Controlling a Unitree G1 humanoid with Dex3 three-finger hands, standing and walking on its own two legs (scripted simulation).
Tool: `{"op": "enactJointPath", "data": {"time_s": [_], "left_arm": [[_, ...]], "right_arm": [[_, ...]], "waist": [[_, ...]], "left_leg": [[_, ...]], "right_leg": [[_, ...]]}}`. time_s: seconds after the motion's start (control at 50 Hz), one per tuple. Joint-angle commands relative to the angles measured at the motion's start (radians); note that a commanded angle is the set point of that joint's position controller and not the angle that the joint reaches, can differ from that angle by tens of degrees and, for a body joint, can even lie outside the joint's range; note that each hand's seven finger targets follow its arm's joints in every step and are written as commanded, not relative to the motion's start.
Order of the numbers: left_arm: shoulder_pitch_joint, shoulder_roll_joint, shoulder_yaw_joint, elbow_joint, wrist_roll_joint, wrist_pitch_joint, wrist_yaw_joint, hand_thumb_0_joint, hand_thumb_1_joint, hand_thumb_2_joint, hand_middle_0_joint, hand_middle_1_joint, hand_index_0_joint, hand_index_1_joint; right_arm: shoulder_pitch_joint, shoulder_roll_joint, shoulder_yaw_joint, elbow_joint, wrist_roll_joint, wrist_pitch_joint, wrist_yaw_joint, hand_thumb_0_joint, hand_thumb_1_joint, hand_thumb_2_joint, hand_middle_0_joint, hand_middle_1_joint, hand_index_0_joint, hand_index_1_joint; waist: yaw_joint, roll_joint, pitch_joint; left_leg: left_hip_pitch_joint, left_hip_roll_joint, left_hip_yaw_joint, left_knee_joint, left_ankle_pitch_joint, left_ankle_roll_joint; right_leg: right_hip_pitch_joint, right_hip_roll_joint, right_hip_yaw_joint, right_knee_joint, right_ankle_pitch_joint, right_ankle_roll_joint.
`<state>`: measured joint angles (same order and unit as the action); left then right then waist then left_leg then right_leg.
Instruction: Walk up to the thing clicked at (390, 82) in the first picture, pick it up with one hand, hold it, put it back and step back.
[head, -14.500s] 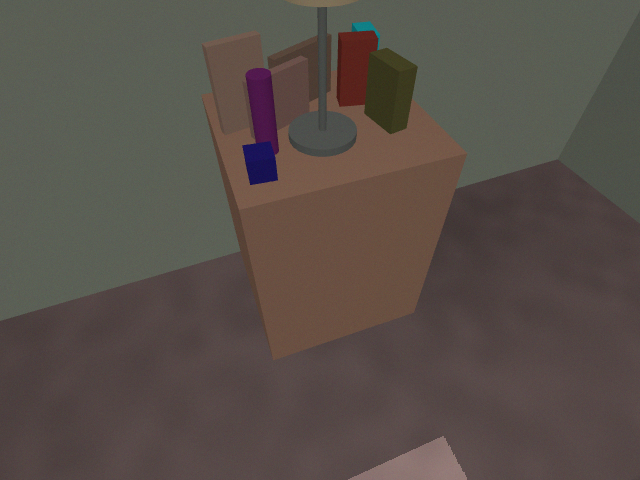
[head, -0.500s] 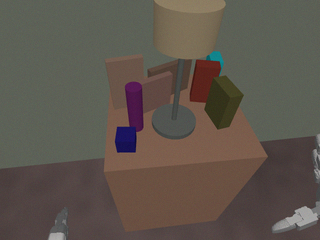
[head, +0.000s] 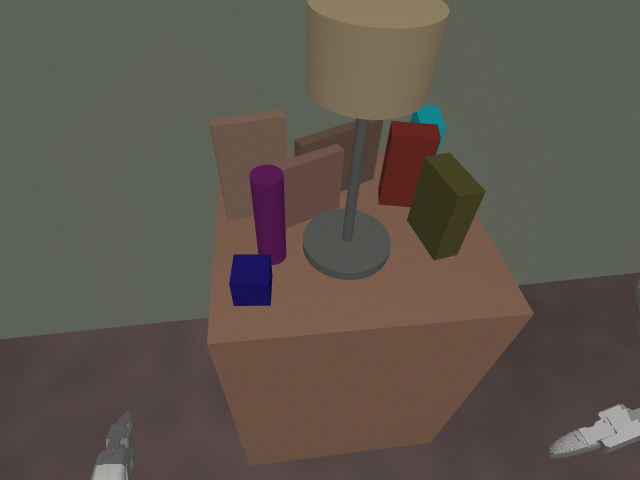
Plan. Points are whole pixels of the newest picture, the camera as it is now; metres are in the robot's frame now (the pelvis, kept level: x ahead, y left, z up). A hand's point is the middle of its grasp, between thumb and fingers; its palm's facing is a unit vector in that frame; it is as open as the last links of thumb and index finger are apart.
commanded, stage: rise first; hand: right
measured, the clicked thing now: (441, 207) +0.55 -0.24 +0.00
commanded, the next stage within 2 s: go down in 0.14 s
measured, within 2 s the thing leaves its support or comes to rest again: neither
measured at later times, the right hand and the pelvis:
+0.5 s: hand (608, 346) +0.20 -0.28 +0.13, palm faces +0.40 +0.84 -0.35, open 17.2 cm; pelvis +0.00 +0.00 +0.00, yaw +0 degrees
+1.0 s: hand (619, 242) +0.33 -0.35 +0.15, palm faces +0.24 +0.97 +0.01, open 17.4 cm; pelvis +0.00 +0.00 +0.00, yaw +0 degrees
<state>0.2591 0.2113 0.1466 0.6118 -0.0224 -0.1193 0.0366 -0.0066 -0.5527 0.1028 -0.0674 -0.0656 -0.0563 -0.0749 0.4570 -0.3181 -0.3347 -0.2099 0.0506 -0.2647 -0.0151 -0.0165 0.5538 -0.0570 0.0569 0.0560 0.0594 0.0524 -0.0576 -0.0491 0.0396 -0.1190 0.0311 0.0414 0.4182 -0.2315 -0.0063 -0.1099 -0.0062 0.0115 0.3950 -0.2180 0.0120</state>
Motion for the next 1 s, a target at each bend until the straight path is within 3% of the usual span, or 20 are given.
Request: {"op": "enactJointPath", "data": {"time_s": [0.0,0.06,0.08,0.1,0.12,0.14,0.16,0.18,0.22,0.26,0.28,0.3,0.38,0.5,0.56,0.72,0.86,0.88,0.92,0.98], "left_arm": [[-0.066,0.108,0.018,-0.178,-0.002,-0.049,0.002,0.000,-0.579,0.107,-0.064,-0.061,-0.045,-0.080],[-0.072,0.155,0.067,-0.202,-0.001,-0.052,0.010,0.000,-0.581,0.108,-0.062,-0.058,-0.042,-0.079],[-0.069,0.123,0.029,-0.210,-0.002,-0.056,0.004,0.000,-0.511,0.028,-0.056,-0.064,-0.073,-0.046],[-0.094,0.088,0.007,-0.213,0.027,-0.061,-0.001,0.000,-0.552,0.108,-0.063,-0.069,-0.050,-0.083],[-0.059,0.187,0.107,-0.210,-0.004,-0.056,0.016,0.000,-0.540,0.068,-0.059,-0.067,-0.062,-0.064],[-0.035,0.148,0.061,-0.192,0.000,-0.050,0.012,0.000,-0.532,0.059,-0.058,-0.065,-0.067,-0.057],[-0.045,0.092,0.005,-0.175,0.001,-0.048,0.000,0.000,-0.536,0.062,-0.060,-0.065,-0.065,-0.059],[-0.079,0.123,0.047,-0.204,0.000,-0.049,0.005,0.000,-0.541,0.067,-0.062,-0.067,-0.066,-0.064],[-0.066,0.120,0.044,-0.182,0.000,-0.054,0.008,0.000,-0.550,0.077,-0.063,-0.068,-0.062,-0.070],[-0.127,0.058,-0.020,-0.233,0.025,-0.063,-0.007,0.000,-0.549,0.048,-0.060,-0.067,-0.061,-0.067],[-0.100,0.144,0.075,-0.210,0.023,-0.062,0.008,0.000,-0.550,0.048,-0.059,-0.065,-0.059,-0.064],[-0.087,0.194,0.111,-0.191,0.024,-0.056,0.016,0.000,-0.550,0.048,-0.059,-0.064,-0.058,-0.064],[-0.120,0.192,0.121,-0.181,0.023,-0.049,0.025,0.000,-0.543,0.038,-0.057,-0.061,-0.061,-0.057],[-0.135,0.098,0.010,-0.119,0.011,-0.042,0.044,0.000,-0.546,0.041,-0.055,-0.057,-0.057,-0.055],[-0.170,0.153,0.021,-0.163,0.008,-0.050,0.075,0.000,-0.546,0.039,-0.052,-0.053,-0.056,-0.049],[-0.151,0.170,-0.039,-0.094,-0.012,-0.073,0.126,0.000,-0.557,0.048,-0.053,-0.049,-0.051,-0.052],[-0.091,0.189,-0.075,-0.109,-0.015,-0.098,0.149,0.000,-0.564,0.055,-0.052,-0.048,-0.045,-0.055],[-0.092,0.226,-0.049,-0.129,-0.014,-0.101,0.153,0.000,-0.569,0.058,-0.054,-0.048,-0.043,-0.059],[-0.092,0.169,-0.116,-0.103,-0.010,-0.105,0.145,0.000,-0.569,0.060,-0.054,-0.049,-0.043,-0.060],[-0.077,0.178,-0.113,-0.095,-0.004,-0.107,0.148,0.000,-0.568,0.060,-0.052,-0.047,-0.042,-0.058]], "right_arm": [[-0.060,-0.193,-0.113,-0.195,0.015,-0.066,-0.010,0.000,0.550,-0.062,0.050,0.056,0.051,0.056],[-0.059,-0.181,-0.104,-0.189,0.017,-0.066,-0.010,0.000,0.567,-0.061,0.049,0.057,0.050,0.057],[-0.093,-0.167,-0.084,-0.250,0.019,-0.075,-0.005,0.000,0.487,-0.059,0.037,0.063,0.053,0.063],[-0.107,-0.102,-0.082,-0.280,0.011,-0.117,0.000,0.000,0.539,-0.067,0.044,0.056,0.048,0.056],[-0.058,-0.263,-0.184,-0.190,0.015,-0.084,-0.020,0.000,0.526,-0.063,0.047,0.056,0.050,0.056],[-0.051,-0.270,-0.191,-0.199,0.016,-0.078,-0.023,0.000,0.509,-0.066,0.048,0.055,0.050,0.055],[-0.059,-0.228,-0.143,-0.240,0.016,-0.085,-0.015,0.000,0.506,-0.067,0.048,0.055,0.050,0.055],[-0.073,-0.229,-0.148,-0.249,0.014,-0.086,-0.017,0.000,0.487,-0.072,0.048,0.055,0.050,0.055],[-0.078,-0.201,-0.131,-0.223,0.020,-0.079,-0.018,0.000,0.493,-0.072,0.048,0.055,0.050,0.055],[-0.078,-0.097,-0.097,-0.247,0.010,-0.118,-0.005,0.000,0.453,-0.075,0.036,0.060,0.049,0.060],[-0.078,-0.154,-0.156,-0.209,0.015,-0.126,-0.004,0.000,0.449,-0.072,0.039,0.058,0.051,0.058],[-0.065,-0.192,-0.193,-0.136,0.020,-0.120,-0.001,0.000,0.466,-0.066,0.042,0.058,0.054,0.058],[-0.178,-0.199,-0.204,-0.139,0.054,-0.113,0.031,0.000,0.505,-0.065,0.034,0.061,0.050,0.061],[-0.346,-0.257,-0.224,-0.067,0.102,-0.086,0.113,0.000,0.486,-0.068,0.037,0.061,0.050,0.061],[-0.447,-0.295,-0.245,0.025,0.138,-0.050,0.168,0.000,0.471,-0.067,0.039,0.060,0.049,0.060],[-0.793,-0.493,-0.332,0.343,0.260,0.097,0.353,0.000,0.480,-0.065,0.039,0.060,0.046,0.060],[-1.016,-0.613,-0.337,0.639,0.280,0.190,0.482,0.000,0.549,-0.059,0.030,0.063,0.038,0.063],[-1.064,-0.638,-0.338,0.662,0.277,0.195,0.490,0.000,0.563,-0.055,0.030,0.063,0.039,0.063],[-1.111,-0.654,-0.335,0.714,0.269,0.202,0.497,0.000,0.548,-0.051,0.036,0.061,0.042,0.061],[-1.152,-0.719,-0.351,0.749,0.247,0.192,0.494,0.000,0.537,-0.048,0.041,0.059,0.045,0.059]], "waist": [[0.004,0.032,-0.029],[0.016,0.018,-0.048],[0.010,0.020,-0.059],[0.033,0.080,-0.115],[-0.007,0.003,-0.079],[-0.008,0.011,-0.065],[-0.015,-0.026,-0.041],[0.003,-0.024,-0.064],[0.012,-0.005,-0.041],[0.023,0.074,-0.089],[0.025,0.073,-0.116],[0.026,0.083,-0.088],[0.033,0.031,-0.080],[0.034,-0.013,-0.070],[0.053,0.010,-0.101],[0.056,0.003,-0.181],[0.060,-0.021,-0.270],[0.071,-0.039,-0.275],[0.045,-0.052,-0.240],[0.045,-0.066,-0.282]], "left_leg": [[-0.009,-0.019,0.032,-0.084,0.096,0.008],[-0.011,-0.019,0.031,-0.083,0.081,0.008],[-0.013,-0.019,0.031,-0.080,0.084,0.010],[-0.025,-0.036,0.030,-0.058,0.105,-0.002],[0.010,-0.010,0.027,-0.077,0.115,0.009],[0.014,-0.010,0.025,-0.079,0.126,0.008],[0.002,-0.013,0.025,-0.073,0.127,0.011],[0.004,-0.015,0.024,-0.069,0.133,0.010],[-0.002,-0.025,0.034,-0.076,0.100,0.012],[-0.016,-0.034,0.027,-0.057,0.113,-0.004],[-0.014,-0.030,0.022,-0.053,0.133,-0.006],[-0.024,-0.030,0.023,-0.058,0.123,-0.007],[-0.038,-0.029,0.022,-0.057,0.098,-0.004],[-0.045,-0.022,0.007,-0.065,0.104,-0.005],[-0.044,-0.023,0.007,-0.071,0.101,-0.007],[-0.057,-0.011,0.002,-0.045,0.186,-0.007],[-0.082,-0.023,0.014,-0.001,0.234,0.008],[-0.093,-0.028,0.016,-0.002,0.218,0.011],[-0.103,-0.035,0.020,0.001,0.165,0.017],[-0.100,-0.036,0.010,0.010,0.160,0.022]], "right_leg": [[-0.027,0.019,-0.042,-0.064,0.114,-0.031],[-0.013,0.018,-0.043,-0.068,0.097,-0.029],[-0.004,0.018,-0.043,-0.067,0.101,-0.029],[0.008,0.013,-0.022,-0.041,0.112,-0.028],[-0.010,0.024,-0.045,-0.057,0.133,-0.028],[-0.016,0.024,-0.041,-0.052,0.142,-0.030],[-0.027,0.025,-0.043,-0.057,0.142,-0.027],[-0.018,0.022,-0.044,-0.056,0.146,-0.025],[-0.029,0.015,-0.037,-0.065,0.114,-0.027],[-0.015,0.017,-0.024,-0.034,0.118,-0.027],[0.002,0.018,-0.026,-0.027,0.133,-0.028],[-0.009,0.019,-0.026,-0.033,0.119,-0.029],[-0.020,0.017,-0.020,-0.040,0.089,-0.024],[-0.038,0.023,-0.020,-0.035,0.078,-0.027],[-0.024,0.020,-0.013,-0.038,0.066,-0.028],[-0.039,0.020,0.000,-0.003,0.148,-0.029],[-0.037,0.007,0.005,0.021,0.220,-0.028],[-0.040,0.002,0.006,0.020,0.218,-0.025],[-0.087,-0.003,0.010,0.021,0.179,-0.021],[-0.108,-0.004,0.009,0.036,0.168,-0.023]]}}
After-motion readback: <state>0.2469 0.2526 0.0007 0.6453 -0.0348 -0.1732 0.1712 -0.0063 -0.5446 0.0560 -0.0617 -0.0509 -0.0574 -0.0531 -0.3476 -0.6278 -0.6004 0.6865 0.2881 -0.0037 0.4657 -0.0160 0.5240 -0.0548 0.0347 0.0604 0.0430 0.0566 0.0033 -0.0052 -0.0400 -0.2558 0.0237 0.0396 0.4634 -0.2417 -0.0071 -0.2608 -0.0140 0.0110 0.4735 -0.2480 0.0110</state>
